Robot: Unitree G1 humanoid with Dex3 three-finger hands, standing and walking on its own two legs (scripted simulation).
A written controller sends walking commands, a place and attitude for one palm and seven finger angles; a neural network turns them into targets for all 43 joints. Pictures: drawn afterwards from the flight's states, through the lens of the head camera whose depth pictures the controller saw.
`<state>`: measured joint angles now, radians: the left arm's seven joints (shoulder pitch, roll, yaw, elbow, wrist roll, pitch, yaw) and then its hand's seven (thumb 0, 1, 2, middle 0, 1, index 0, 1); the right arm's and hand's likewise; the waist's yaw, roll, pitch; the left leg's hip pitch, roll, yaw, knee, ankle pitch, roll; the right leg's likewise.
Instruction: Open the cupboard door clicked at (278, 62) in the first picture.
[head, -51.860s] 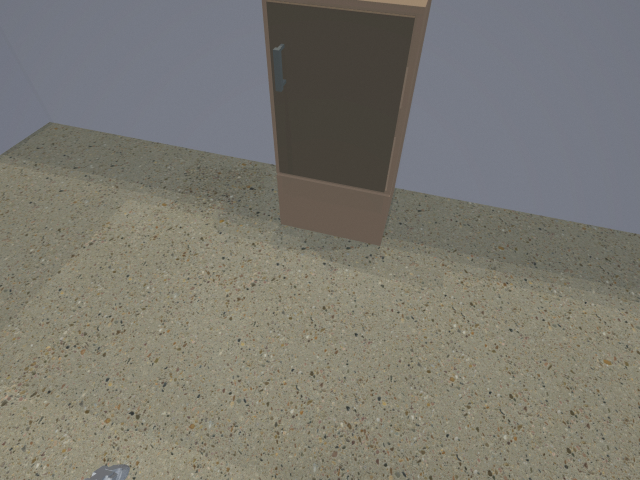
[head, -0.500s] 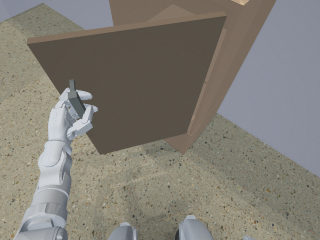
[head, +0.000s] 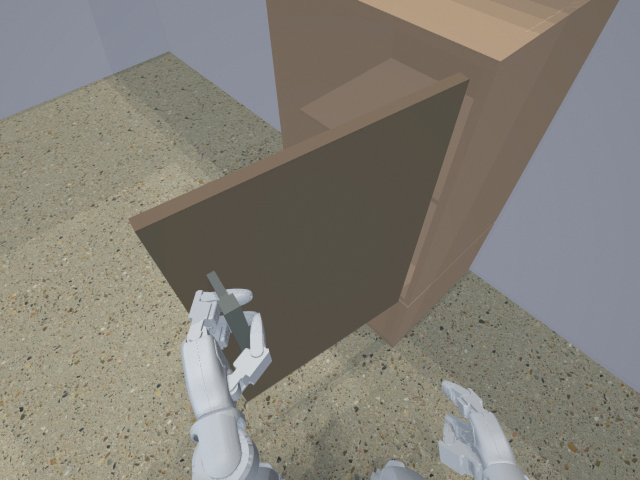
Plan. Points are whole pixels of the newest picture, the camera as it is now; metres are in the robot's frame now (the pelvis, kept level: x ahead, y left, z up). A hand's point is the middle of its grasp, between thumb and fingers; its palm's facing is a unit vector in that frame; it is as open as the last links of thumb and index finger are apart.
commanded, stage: open thumb and fingers to let go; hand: left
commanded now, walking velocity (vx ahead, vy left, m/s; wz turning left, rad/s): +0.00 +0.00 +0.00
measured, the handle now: (232, 315) +0.31 +0.13 +0.03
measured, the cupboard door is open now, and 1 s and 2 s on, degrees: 81 78 81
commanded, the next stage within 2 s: slide the hand sideways off the handle in 0.88 s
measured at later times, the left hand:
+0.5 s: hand (253, 347) +0.26 +0.10 +0.04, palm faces +0.40 -0.92 +0.00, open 11.0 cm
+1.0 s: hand (255, 347) +0.27 +0.10 +0.04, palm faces +0.34 -0.94 -0.02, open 15.3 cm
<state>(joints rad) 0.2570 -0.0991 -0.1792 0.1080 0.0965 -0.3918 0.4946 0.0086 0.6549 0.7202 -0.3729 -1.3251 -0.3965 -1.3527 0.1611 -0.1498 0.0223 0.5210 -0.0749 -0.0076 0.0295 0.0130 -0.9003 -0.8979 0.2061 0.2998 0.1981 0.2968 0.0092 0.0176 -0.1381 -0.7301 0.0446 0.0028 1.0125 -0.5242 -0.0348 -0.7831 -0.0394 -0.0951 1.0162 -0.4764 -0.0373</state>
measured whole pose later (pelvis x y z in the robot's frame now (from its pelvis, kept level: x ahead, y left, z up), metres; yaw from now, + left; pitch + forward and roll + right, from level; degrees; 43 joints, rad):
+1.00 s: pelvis -0.03 +0.03 -0.01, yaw +0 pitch +13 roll -1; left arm 0.10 -0.09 -0.25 0.18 0.13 -0.34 0.58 -0.01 -0.50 0.30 -0.29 -0.56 -0.27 -0.59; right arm 0.19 -0.17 0.02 0.57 -0.08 -0.06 0.02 0.02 -0.90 -0.90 0.21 0.30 0.20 0.30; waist 0.02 0.04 -0.13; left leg -0.81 0.02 0.01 1.10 -0.52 0.00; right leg -0.85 -0.06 -0.08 1.07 -0.45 -0.01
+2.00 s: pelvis -0.01 +0.02 -0.03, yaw +0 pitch +16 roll -1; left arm 0.56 0.15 -0.04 -0.24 -0.14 -0.37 -0.12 -0.01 -0.50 0.30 -0.15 -0.30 -0.16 -0.31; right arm 0.24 -0.23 0.00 0.41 0.00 -0.09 -0.02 0.02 -0.90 -0.90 0.21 0.30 0.20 0.30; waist 0.03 0.04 -0.14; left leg -0.89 0.03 -0.01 1.22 -0.60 0.00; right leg -0.92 -0.06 -0.10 1.18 -0.53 -0.01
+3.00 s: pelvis +0.00 +0.05 +0.03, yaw +0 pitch +4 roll -2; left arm 0.64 0.30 0.14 -0.46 -0.05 -0.02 0.10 -0.01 -0.22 0.42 -0.16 -0.30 -0.16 -0.30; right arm 0.28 -0.22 0.05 0.47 0.02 -0.12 -0.11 0.02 -0.90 -0.90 0.21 0.30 0.20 0.30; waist 0.04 0.06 -0.10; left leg -0.44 0.02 0.02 0.84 -0.47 0.03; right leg -0.45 -0.05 -0.07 0.77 -0.38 0.03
